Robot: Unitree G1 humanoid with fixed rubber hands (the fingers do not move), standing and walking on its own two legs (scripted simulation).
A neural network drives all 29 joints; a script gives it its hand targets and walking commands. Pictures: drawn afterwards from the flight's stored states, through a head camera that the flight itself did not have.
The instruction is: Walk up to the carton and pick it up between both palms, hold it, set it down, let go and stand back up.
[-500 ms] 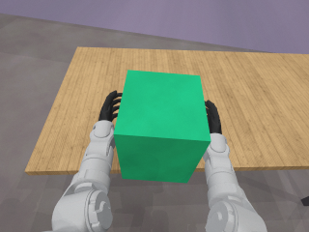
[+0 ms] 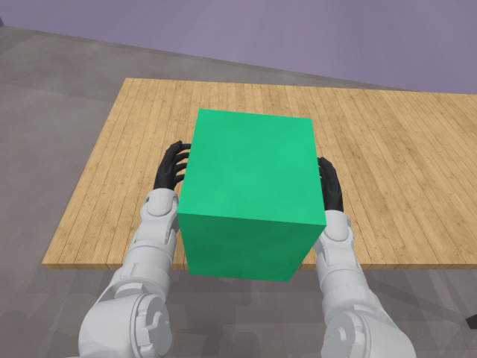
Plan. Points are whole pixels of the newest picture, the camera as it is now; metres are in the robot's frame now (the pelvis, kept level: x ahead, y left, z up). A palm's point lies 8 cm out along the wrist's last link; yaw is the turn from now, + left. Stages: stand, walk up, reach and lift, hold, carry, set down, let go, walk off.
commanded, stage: reach and lift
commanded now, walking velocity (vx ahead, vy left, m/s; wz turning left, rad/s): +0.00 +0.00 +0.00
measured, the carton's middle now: (246, 201) +0.40 +0.00 +0.04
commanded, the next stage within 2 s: none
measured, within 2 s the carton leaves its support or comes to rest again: neither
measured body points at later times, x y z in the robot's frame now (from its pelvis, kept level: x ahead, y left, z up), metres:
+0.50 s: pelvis -0.02 -0.01 +0.00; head +0.01 +0.02 +0.45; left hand +0.40 +0.15 +0.08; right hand +0.39 -0.15 +0.08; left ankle -0.02 +0.12 -0.75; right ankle +0.00 -0.12 -0.75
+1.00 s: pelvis -0.02 +0.00 +0.00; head -0.07 +0.04 +0.45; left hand +0.38 +0.16 +0.16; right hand +0.37 -0.14 +0.16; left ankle -0.02 +0.12 -0.75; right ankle +0.00 -0.12 -0.75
